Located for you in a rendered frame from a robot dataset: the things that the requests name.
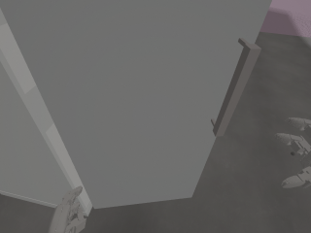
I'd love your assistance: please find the handle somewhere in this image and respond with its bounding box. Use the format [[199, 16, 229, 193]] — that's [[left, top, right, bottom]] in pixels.
[[211, 38, 261, 137]]

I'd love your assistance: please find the robot right hand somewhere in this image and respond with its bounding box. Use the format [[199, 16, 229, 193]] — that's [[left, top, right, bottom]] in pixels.
[[273, 117, 311, 188]]

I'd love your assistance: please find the robot left hand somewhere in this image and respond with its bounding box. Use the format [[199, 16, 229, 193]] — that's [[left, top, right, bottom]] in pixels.
[[47, 185, 86, 233]]

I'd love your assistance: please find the fridge door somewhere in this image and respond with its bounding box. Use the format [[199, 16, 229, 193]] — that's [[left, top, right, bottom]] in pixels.
[[0, 0, 272, 210]]

